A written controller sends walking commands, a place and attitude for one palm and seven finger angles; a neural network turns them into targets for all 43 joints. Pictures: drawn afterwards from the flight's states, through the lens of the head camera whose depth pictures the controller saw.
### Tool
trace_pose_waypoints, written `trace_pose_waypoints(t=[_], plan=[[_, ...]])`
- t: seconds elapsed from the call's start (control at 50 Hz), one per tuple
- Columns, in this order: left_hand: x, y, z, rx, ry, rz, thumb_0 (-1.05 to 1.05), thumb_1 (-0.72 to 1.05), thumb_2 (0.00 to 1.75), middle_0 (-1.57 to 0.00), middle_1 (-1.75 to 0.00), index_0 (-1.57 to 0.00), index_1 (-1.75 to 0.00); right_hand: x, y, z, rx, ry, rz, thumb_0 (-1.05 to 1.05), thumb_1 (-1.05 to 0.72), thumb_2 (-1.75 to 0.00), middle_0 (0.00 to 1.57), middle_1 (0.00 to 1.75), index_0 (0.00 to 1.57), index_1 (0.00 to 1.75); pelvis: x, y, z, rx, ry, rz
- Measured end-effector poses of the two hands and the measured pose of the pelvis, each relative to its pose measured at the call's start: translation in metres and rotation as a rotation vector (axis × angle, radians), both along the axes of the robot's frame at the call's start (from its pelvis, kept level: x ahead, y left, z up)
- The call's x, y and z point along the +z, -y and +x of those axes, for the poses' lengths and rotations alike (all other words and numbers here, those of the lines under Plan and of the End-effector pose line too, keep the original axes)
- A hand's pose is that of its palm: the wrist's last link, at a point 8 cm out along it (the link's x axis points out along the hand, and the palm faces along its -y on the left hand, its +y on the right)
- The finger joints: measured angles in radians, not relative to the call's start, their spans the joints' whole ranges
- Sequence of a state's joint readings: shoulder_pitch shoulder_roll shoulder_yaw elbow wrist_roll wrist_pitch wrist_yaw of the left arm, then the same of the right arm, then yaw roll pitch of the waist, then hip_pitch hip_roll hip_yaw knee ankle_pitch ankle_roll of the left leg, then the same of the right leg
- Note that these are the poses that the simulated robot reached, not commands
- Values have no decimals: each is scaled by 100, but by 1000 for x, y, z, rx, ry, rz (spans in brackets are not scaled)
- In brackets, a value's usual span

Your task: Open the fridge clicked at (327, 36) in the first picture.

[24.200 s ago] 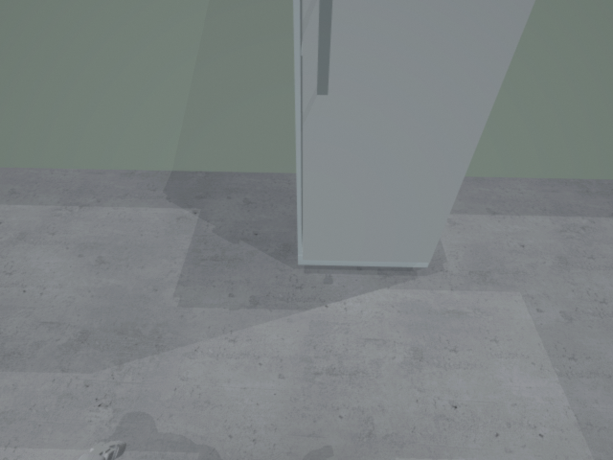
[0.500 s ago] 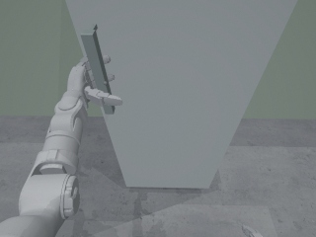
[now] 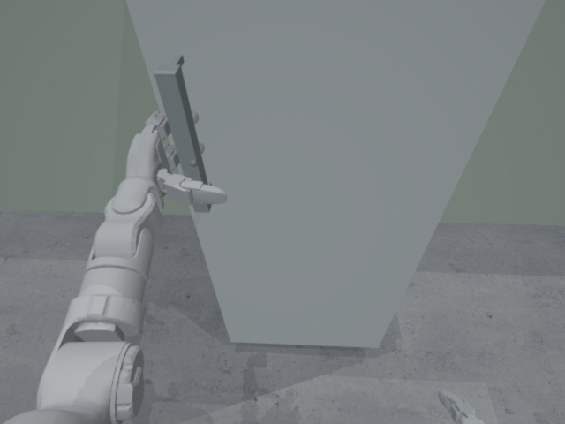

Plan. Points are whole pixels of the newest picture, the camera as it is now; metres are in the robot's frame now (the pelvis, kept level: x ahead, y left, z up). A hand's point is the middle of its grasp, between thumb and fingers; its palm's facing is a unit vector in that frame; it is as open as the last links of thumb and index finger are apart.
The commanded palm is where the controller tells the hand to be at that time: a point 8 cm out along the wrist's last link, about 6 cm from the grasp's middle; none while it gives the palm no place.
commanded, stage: slide the fingers in behind the handle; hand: left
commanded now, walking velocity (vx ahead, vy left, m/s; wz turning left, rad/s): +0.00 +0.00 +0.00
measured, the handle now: (192, 141) +0.48 +0.16 +0.17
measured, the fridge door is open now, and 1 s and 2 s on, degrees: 0 0 2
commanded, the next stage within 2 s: grip the handle and tug to test in 0.38 s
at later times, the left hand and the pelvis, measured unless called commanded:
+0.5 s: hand (192, 162) +0.42 +0.15 +0.18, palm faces +0.03 -1.00 -0.01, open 14.4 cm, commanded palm +0.39 +0.18 +0.17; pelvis +0.00 +0.01 +0.00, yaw +1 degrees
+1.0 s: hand (192, 159) +0.43 +0.15 +0.18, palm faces +0.04 -1.00 -0.02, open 8.3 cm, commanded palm +0.40 +0.19 +0.17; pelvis -0.01 +0.01 +0.00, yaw +1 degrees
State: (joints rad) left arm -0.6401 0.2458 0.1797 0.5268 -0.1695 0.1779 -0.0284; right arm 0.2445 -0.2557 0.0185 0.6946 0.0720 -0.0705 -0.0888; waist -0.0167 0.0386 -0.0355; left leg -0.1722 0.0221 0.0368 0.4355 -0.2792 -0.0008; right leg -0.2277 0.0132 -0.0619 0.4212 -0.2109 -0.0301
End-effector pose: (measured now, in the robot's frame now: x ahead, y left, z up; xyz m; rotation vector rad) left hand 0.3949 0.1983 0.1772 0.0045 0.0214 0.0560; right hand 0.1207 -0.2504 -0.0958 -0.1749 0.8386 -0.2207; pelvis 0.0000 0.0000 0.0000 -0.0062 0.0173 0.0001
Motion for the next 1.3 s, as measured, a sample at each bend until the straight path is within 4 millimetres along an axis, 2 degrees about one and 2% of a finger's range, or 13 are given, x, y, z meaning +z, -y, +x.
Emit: trace_pose_waypoints(t=[0.14,0.28,0.42,0.6,0.78,1.12,1.3], plan=[[1,-1,1,-10,-6,7,-1,-50,30,-18,-114,-20,-117,0,-14,17,39,3,13,1,-90,-90,20,30,21,30,0,-3,5,12,2,-1],[1,-2,1,-14,-13,8,-1,-50,30,-19,-114,-21,-118,-1,-23,24,56,2,22,1,-90,-90,20,30,21,30,0,-6,7,18,3,-2],[1,-2,1,-21,-15,7,-1,-50,30,-19,-114,-21,-118,-1,-25,20,48,-3,22,1,-90,-90,20,30,21,30,0,-9,6,13,6,-2],[2,-2,3,-19,-20,10,-1,-46,32,-21,-117,-25,-119,-4,-21,5,42,-42,4,1,-90,-90,20,30,21,30,0,-10,0,20,8,-3],[2,-2,4,-14,-24,11,-1,-18,44,-24,-122,-29,-124,-7,-17,-12,26,-64,3,1,-90,-90,20,30,21,30,0,-8,-5,18,4,-1],[1,-3,8,-11,-10,10,0,59,77,-30,-134,-36,-132,-9,-7,-29,-1,-70,3,1,-90,-90,20,30,21,30,0,-4,-8,8,-5,0],[0,0,8,-24,-5,1,1,64,81,-27,-137,-33,-134,-7,-4,-22,1,-59,-1,1,-90,-90,20,30,21,30,0,-3,-5,9,-5,-1]])
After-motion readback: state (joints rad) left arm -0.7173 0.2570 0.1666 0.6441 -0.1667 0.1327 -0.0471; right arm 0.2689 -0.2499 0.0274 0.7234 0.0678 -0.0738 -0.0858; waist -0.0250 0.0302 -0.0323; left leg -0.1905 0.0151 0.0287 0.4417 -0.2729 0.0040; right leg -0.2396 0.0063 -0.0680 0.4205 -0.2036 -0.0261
